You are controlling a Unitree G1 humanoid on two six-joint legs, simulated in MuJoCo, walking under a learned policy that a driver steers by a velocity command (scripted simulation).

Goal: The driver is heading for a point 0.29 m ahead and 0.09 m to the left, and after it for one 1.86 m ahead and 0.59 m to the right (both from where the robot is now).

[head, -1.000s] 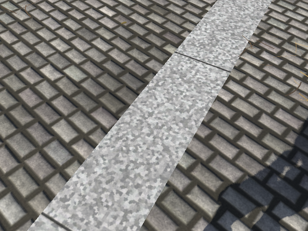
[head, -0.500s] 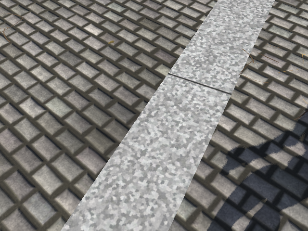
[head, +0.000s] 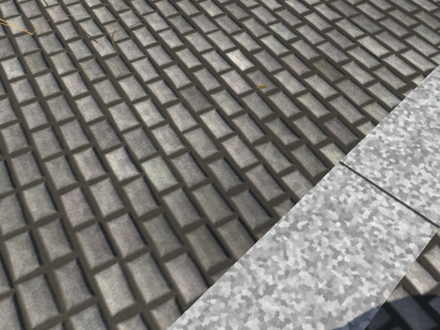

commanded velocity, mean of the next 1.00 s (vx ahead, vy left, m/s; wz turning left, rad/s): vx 0.50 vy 0.00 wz -0.19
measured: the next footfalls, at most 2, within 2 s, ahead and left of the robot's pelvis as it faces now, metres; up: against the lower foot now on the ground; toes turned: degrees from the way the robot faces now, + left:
right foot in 0.54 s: +0.45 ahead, -0.07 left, +0.00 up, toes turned -4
left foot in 1.06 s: +0.78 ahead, +0.04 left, +0.00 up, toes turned -21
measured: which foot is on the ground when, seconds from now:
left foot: down 0.00-0.56, up 0.58-1.00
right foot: up 0.00-0.52, down 0.54-1.00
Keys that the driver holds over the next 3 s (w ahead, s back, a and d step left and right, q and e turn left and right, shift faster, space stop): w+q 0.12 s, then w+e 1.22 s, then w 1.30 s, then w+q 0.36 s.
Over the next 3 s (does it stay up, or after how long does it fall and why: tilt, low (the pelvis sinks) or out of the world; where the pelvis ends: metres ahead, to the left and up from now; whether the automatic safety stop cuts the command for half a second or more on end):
stays up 1.43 -0.58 0.03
